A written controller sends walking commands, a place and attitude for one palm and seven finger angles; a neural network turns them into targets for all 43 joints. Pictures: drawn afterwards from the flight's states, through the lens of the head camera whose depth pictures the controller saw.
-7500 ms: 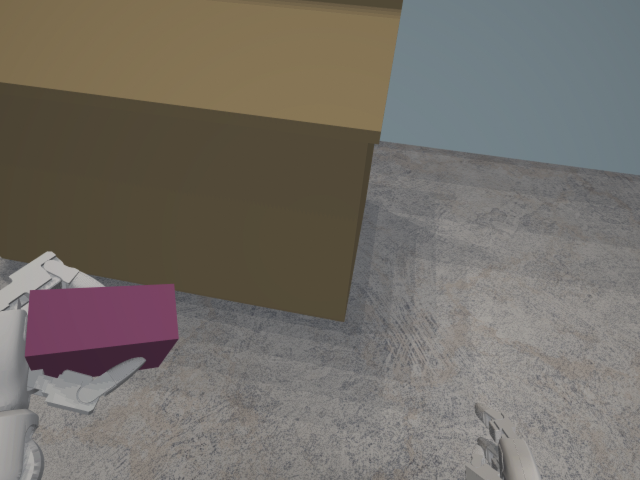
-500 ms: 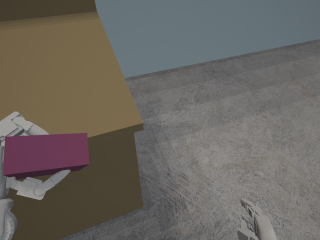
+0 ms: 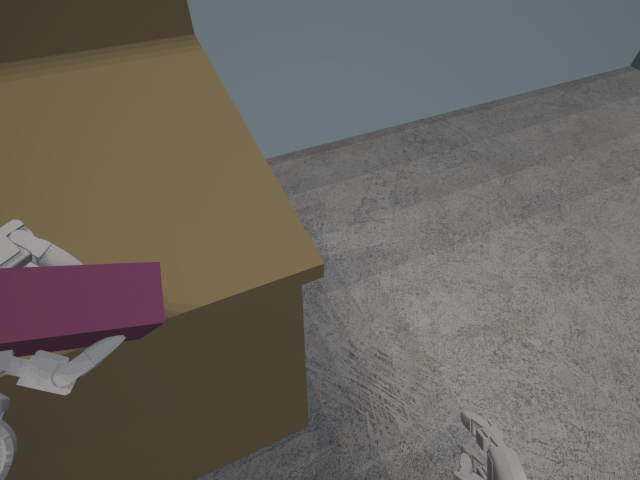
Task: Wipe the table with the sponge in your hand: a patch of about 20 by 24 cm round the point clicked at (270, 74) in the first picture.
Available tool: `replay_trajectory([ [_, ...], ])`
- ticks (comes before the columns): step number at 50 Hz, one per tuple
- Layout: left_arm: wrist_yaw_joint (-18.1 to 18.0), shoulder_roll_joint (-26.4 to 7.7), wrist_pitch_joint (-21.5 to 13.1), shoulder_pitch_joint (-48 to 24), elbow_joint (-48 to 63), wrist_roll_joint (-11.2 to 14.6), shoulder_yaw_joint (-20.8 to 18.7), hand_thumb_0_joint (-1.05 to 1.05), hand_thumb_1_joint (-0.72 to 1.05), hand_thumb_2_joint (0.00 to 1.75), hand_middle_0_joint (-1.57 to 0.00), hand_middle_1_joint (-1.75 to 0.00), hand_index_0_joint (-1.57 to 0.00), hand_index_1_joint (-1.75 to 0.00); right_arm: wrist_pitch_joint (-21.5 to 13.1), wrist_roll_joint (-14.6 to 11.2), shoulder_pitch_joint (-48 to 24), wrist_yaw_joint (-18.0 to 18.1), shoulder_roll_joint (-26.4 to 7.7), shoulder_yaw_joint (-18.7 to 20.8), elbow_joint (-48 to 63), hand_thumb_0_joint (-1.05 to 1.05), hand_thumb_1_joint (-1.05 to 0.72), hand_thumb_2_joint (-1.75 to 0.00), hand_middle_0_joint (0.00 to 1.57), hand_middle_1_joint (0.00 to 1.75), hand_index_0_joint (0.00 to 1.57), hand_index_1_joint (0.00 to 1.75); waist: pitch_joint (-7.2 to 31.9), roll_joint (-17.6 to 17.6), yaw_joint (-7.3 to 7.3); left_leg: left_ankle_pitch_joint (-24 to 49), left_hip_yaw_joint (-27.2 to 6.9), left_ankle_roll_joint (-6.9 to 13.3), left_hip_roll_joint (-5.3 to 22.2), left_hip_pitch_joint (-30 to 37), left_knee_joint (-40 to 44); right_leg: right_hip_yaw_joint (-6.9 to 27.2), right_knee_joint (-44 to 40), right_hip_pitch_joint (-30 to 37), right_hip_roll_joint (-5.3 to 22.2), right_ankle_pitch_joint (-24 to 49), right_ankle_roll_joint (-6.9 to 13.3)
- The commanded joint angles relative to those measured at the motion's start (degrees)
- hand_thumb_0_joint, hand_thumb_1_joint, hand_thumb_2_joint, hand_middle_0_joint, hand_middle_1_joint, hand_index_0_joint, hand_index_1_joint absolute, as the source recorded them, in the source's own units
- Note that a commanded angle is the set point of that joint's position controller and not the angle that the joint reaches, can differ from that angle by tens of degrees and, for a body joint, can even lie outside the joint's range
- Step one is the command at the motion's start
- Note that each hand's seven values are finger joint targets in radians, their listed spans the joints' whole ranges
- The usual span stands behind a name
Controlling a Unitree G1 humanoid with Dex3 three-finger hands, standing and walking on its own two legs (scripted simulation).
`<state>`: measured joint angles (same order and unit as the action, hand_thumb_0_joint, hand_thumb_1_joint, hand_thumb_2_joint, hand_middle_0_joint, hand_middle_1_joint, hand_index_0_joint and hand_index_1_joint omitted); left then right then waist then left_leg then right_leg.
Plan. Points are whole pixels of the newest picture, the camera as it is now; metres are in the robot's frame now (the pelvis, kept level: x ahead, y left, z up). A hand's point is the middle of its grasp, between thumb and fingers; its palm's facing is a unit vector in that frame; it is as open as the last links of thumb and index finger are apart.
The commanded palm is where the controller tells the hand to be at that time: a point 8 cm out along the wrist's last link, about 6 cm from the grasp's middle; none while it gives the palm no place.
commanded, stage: shuffle to correct the standing spot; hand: left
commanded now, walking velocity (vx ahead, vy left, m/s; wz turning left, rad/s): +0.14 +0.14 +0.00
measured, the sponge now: (104, 308) +0.23 +0.21 +0.17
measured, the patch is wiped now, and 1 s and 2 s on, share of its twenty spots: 0.00 0.00 0.00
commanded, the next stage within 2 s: come to a stop and stand still in 0.38 s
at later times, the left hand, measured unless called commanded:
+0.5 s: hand out of the picture +0.25 +0.32 +0.19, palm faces +0.44 -0.79 -0.43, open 9.4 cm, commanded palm +0.19 +0.35 +0.19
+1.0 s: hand out of the picture +0.28 +0.33 +0.19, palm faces +0.38 -0.82 -0.42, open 9.4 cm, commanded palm +0.23 +0.37 +0.19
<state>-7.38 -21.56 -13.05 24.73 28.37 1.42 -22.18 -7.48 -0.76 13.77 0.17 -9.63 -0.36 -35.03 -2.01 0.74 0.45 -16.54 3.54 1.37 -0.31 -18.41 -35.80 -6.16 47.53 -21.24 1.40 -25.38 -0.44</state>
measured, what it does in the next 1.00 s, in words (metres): steps to the left: right foot, then left foot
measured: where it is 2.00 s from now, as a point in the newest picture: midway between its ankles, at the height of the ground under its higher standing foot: outside the picture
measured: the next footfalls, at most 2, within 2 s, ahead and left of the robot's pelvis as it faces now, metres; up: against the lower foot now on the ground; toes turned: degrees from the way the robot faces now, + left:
right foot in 0.02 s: +0.05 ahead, -0.07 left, +0.00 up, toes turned -6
left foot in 0.34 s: +0.11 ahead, +0.21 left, +0.00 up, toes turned +1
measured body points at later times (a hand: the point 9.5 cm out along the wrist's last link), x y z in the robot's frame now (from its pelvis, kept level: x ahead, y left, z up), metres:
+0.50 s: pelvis +0.04 +0.07 +0.00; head +0.05 +0.07 +0.45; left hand +0.22 +0.36 +0.21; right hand +0.21 -0.15 -0.09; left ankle +0.07 +0.21 -0.72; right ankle +0.04 -0.02 -0.71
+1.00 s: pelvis +0.07 +0.09 +0.01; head +0.09 +0.09 +0.46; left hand +0.26 +0.37 +0.22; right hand +0.26 -0.12 -0.06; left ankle +0.09 +0.21 -0.72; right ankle +0.06 +0.00 -0.72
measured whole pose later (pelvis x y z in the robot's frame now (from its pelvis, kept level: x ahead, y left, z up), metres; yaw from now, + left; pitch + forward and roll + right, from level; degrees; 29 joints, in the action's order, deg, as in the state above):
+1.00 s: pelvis +0.07 +0.09 +0.01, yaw +1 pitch +0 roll -1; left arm -7.6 -22.4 -10.2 27.4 30.6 2.5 -20.6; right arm -6.6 0.0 9.9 2.0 -9.9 -1.6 -32.0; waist -2.2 -0.3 0.0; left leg -12.8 4.0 0.0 2.7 -15.5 -28.7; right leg -3.5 26.3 -11.5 -2.3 -14.1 2.5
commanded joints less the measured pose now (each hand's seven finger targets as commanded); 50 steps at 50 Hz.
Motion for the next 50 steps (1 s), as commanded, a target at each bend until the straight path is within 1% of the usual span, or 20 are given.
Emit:
replay_trajectory([
  [1, -1.6, -12.4, -2.2, -0.8, 8.4, -0.1, -7.9, 0.00, 0.10, 1.30, -1.20, -1.60, -1.20, -1.60, -0.9, 0.4, -6.0, 1.2, -7.7, 2.4, 9.3, 0.00, -0.90, -0.90, 0.20, 0.30, 0.20, 0.30, 7.9, 8.7, -1.42, -9.9, -1.3, 0.9, 0.8, -19.0, -10.2, 24.0, -30.6, 22.8, 14.9, 0.3, 7.0],
  [2, -1.8, -13.8, -2.4, -3.0, 7.7, 0.6, -10.0, 0.00, 0.10, 1.30, -1.20, -1.60, -1.20, -1.60, -0.4, 1.3, -6.6, 1.1, -8.9, 2.6, 9.3, 0.00, -0.90, -0.90, 0.20, 0.30, 0.20, 0.30, 5.5, 13.0, -1.63, -12.0, -2.8, -1.0, -0.2, -24.2, -24.4, 38.5, -35.3, 19.7, 25.4, -0.4, 12.1],
  [3, -1.3, -10.5, -2.3, -4.0, 6.9, 1.2, -7.5, 0.00, 0.10, 1.30, -1.20, -1.60, -1.20, -1.60, -0.5, 0.7, -5.0, 0.6, -9.8, 3.8, 8.1, 0.00, -0.90, -0.90, 0.20, 0.30, 0.20, 0.30, 4.0, 11.1, -1.01, -7.5, -6.7, -2.2, 1.4, -24.1, -31.4, 38.0, -35.2, 16.5, 24.7, 2.4, 12.3],
  [6, -1.0, -10.6, -3.7, -2.1, 7.7, 0.9, -7.5, 0.00, 0.10, 1.30, -1.20, -1.60, -1.20, -1.60, 0.3, 0.5, -6.0, 0.6, -8.5, 2.7, 7.2, 0.00, -0.90, -0.90, 0.20, 0.30, 0.20, 0.30, 2.9, 3.7, -1.09, -3.2, -8.0, -2.7, 5.7, -23.0, -31.2, 20.9, -28.0, 15.6, 20.2, 26.3, 10.9],
  [8, -1.3, -9.4, -4.1, -1.4, 6.8, 0.3, -6.5, 0.00, 0.10, 1.30, -1.20, -1.60, -1.20, -1.60, 0.6, 0.7, -5.8, 1.1, -7.7, 2.3, 7.5, 0.00, -0.90, -0.90, 0.20, 0.30, 0.20, 0.30, 4.7, 5.7, -1.06, -0.9, -4.5, -2.1, 5.6, -16.9, -21.2, 12.6, -25.7, 13.8, 16.6, 32.2, 8.5],
  [14, -2.3, -9.8, -3.4, -7.0, 12.8, 0.0, -5.0, 0.00, 0.10, 1.30, -1.20, -1.60, -1.20, -1.60, -1.3, 1.2, -6.2, 2.8, -7.4, 3.5, 8.7, 0.00, -0.90, -0.90, 0.20, 0.30, 0.20, 0.30, 6.3, 5.1, -1.47, 4.2, 5.9, -1.0, -0.1, 6.8, 5.2, 8.6, -21.9, 5.8, 11.6, 10.8, 4.9],
  [15, -2.3, -10.0, -3.3, -7.9, 13.2, 0.3, -5.0, 0.00, 0.10, 1.30, -1.20, -1.60, -1.20, -1.60, -1.2, 0.8, -5.4, 3.2, -8.2, 3.8, 8.7, 0.00, -0.90, -0.90, 0.20, 0.30, 0.20, 0.30, 5.8, 1.6, -0.47, 2.3, 3.0, -0.4, 1.4, 10.1, 7.6, 7.7, -17.3, 2.7, 10.3, 6.2, 3.7],
  [17, -2.1, -9.1, -3.9, -8.8, 15.2, 0.2, -5.2, 0.00, 0.10, 1.30, -1.20, -1.60, -1.20, -1.60, -1.3, -0.2, -4.8, 3.3, -10.7, 4.8, 9.6, 0.00, -0.90, -0.90, 0.20, 0.30, 0.20, 0.30, 8.6, -14.5, -0.44, 5.6, -15.4, 5.6, 13.2, 14.5, 13.4, 0.5, 0.8, -5.0, 0.6, 0.9, -0.5],
  [19, -1.7, -10.8, -3.7, -5.4, 10.8, -0.1, -6.8, 0.00, 0.10, 1.30, -1.20, -1.60, -1.20, -1.60, -1.6, 0.4, -5.1, 3.2, -9.4, 4.6, 8.8, 0.00, -0.90, -0.90, 0.20, 0.30, 0.20, 0.30, 7.9, -18.1, -0.23, 6.3, -23.7, 11.5, 18.2, 11.0, 17.8, 2.9, 11.5, -8.8, 0.6, -9.7, -0.2],
  [21, -1.5, -10.1, -3.7, -4.3, 13.8, 0.0, -6.5, 0.00, 0.10, 1.30, -1.20, -1.60, -1.20, -1.60, -1.8, 0.2, -5.4, 2.8, -8.8, 4.3, 8.5, 0.00, -0.90, -0.90, 0.20, 0.30, 0.20, 0.30, 8.7, -15.7, -0.59, 6.5, -18.1, 11.2, 16.3, 8.7, 14.5, 3.5, 7.4, -5.9, 1.3, -6.4, 0.2],
  [25, -1.8, -9.0, -2.4, -1.5, 13.1, 0.3, -5.7, 0.00, 0.10, 1.30, -1.20, -1.60, -1.20, -1.60, -2.0, -0.1, -5.8, 2.4, -8.5, 2.6, 8.5, 0.00, -0.90, -0.90, 0.20, 0.30, 0.20, 0.30, 7.7, -9.6, -1.20, -5.3, -5.9, 4.3, 9.3, -6.1, 7.6, 1.5, -19.1, 14.3, 0.0, 4.7, 0.8],
  [27, -2.1, -12.3, -1.6, -3.8, 10.2, 0.2, -8.2, 0.00, 0.10, 1.30, -1.20, -1.60, -1.20, -1.60, -1.7, 0.6, -5.6, 2.4, -7.0, 1.9, 8.6, 0.00, -0.90, -0.90, 0.20, 0.30, 0.20, 0.30, 4.8, 10.7, -0.96, -10.4, 1.6, -0.9, 0.6, -13.9, -9.8, 27.5, -32.0, 13.4, 14.0, -0.5, 7.9],
  [28, -1.9, -10.0, -1.0, -4.3, 8.2, 0.9, -6.4, 0.00, 0.10, 1.30, -1.20, -1.60, -1.20, -1.60, -1.6, 0.3, -6.0, 2.1, -7.9, 2.9, 8.3, 0.00, -0.90, -0.90, 0.20, 0.30, 0.20, 0.30, 2.1, 16.0, -1.97, -9.1, -0.8, -2.0, 1.1, -16.3, -18.8, 33.4, -33.5, 12.7, 18.7, 6.1, 11.6],
  [30, -2.2, -9.7, -1.3, -8.4, 9.1, 0.9, -5.4, 0.00, 0.10, 1.30, -1.20, -1.60, -1.20, -1.60, -1.4, 0.0, -6.4, 1.6, -7.4, 1.5, 6.9, 0.00, -0.90, -0.90, 0.20, 0.30, 0.20, 0.30, 2.5, 7.3, -1.01, -9.1, -4.3, -2.4, 3.3, -15.4, -20.3, 27.2, -28.1, 14.0, 19.2, 29.7, 13.6],
  [32, -2.7, -9.2, -1.9, -6.9, 7.3, 0.2, -5.4, 0.00, 0.10, 1.30, -1.20, -1.60, -1.20, -1.60, -0.9, 0.9, -6.6, 2.2, -5.7, 0.1, 6.4, 0.00, -0.90, -0.90, 0.20, 0.30, 0.20, 0.30, 5.1, 6.8, -1.34, -5.1, -1.6, -1.9, 3.2, -6.8, -5.3, 13.2, -21.7, 15.1, 13.3, 41.0, 9.4],
  [34, -2.5, -8.0, -1.6, -7.1, 7.9, 0.4, -4.3, 0.00, 0.10, 1.30, -1.20, -1.60, -1.20, -1.60, -0.7, 1.0, -6.7, 3.0, -5.8, 0.7, 6.9, 0.00, -0.90, -0.90, 0.20, 0.30, 0.20, 0.30, 8.7, 5.5, -0.93, 10.5, 1.5, -2.0, 0.0, 5.1, 7.6, 7.1, -17.9, 13.9, 7.7, 37.3, 4.6],
  [37, -2.1, -7.8, -1.4, -6.6, 12.8, 0.9, -3.1, 0.00, 0.10, 1.30, -1.20, -1.60, -1.20, -1.60, -1.0, 0.1, -7.1, 3.3, -8.6, 2.3, 8.9, 0.00, -0.90, -0.90, 0.20, 0.30, 0.20, 0.30, 11.9, -8.4, -1.77, 33.3, -12.2, 2.4, 12.4, 15.5, 12.8, 4.7, -10.6, 5.3, 0.2, 9.7, -0.1],
  [40, -1.7, -9.8, -1.3, -7.6, 17.8, 0.4, -4.2, 0.00, 0.10, 1.30, -1.20, -1.60, -1.20, -1.60, -1.9, 1.6, -7.7, 2.7, -7.1, 1.9, 9.0, 0.00, -0.90, -0.90, 0.20, 0.30, 0.20, 0.30, 10.2, -16.8, -1.12, 44.3, -17.5, 2.7, 15.7, 17.2, 16.2, 5.2, -5.0, 1.1, -1.3, -1.5, 0.3],
  [46, -1.7, -8.8, 0.0, 2.2, 14.3, 1.2, -5.7, 0.00, 0.10, 1.30, -1.20, -1.60, -1.20, -1.60, -1.5, 0.8, -6.2, 2.3, -8.3, 2.1, 10.2, 0.00, -0.90, -0.90, 0.20, 0.30, 0.20, 0.30, 10.9, -11.9, -1.12, 29.6, -7.2, 0.7, 12.6, 9.2, 12.6, 3.8, -23.8, 12.9, -1.5, 13.7, 0.5],
  [50, -1.7, -7.1, 1.6, 2.6, 8.2, 2.7, -4.4, 0.00, 0.10, 1.30, -1.20, -1.60, -1.20, -1.60, -0.4, 0.1, -6.2, 3.3, -7.5, 2.2, 10.0, 0.00, -0.90, -0.90, 0.20, 0.30, 0.20, 0.30, 10.1, 3.1, -0.56, 8.3, -2.6, -2.4, 4.4, 4.4, 6.2, 14.4, -29.1, 12.5, 5.3, 27.0, 3.5],
])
